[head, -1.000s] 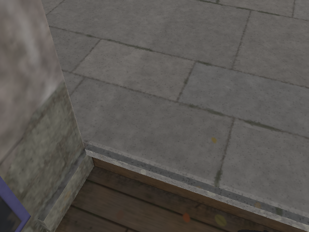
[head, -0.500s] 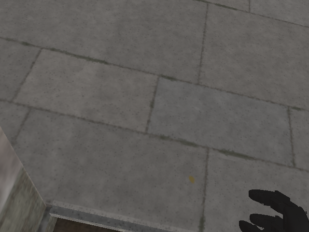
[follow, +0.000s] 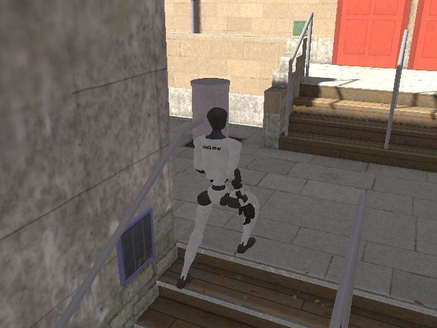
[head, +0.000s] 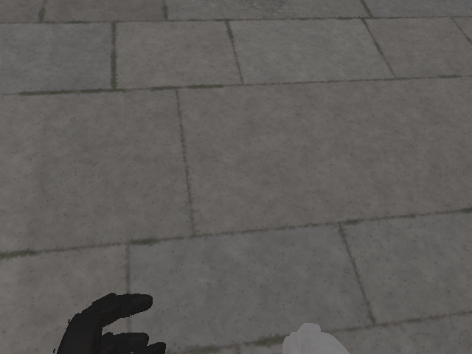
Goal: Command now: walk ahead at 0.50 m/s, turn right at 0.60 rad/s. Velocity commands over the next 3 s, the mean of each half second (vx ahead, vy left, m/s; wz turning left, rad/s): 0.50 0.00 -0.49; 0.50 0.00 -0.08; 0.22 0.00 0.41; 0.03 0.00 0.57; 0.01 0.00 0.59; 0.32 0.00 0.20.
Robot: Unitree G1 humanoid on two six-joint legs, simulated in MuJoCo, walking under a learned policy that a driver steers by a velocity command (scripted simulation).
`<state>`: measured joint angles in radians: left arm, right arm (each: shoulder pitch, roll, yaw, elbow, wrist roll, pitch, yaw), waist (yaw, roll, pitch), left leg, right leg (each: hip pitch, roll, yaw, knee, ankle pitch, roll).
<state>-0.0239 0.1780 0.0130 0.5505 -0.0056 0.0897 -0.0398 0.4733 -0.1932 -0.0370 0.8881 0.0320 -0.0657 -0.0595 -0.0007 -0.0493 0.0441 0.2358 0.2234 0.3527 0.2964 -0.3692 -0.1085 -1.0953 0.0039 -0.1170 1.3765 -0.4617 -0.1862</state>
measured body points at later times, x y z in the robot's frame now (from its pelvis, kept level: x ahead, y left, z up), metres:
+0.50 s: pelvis +0.34 -0.06 +0.17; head +0.35 -0.08 +0.62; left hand +0.41 +0.22 +0.06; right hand +0.54 -0.32 +0.11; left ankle +0.57 +0.02 -0.51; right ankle +0.20 -0.09 -0.57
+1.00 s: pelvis +0.64 -0.14 +0.17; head +0.65 -0.15 +0.62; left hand +0.91 -0.02 +0.09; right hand +0.51 -0.37 +0.04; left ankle +0.57 -0.01 -0.57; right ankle +0.74 -0.30 -0.54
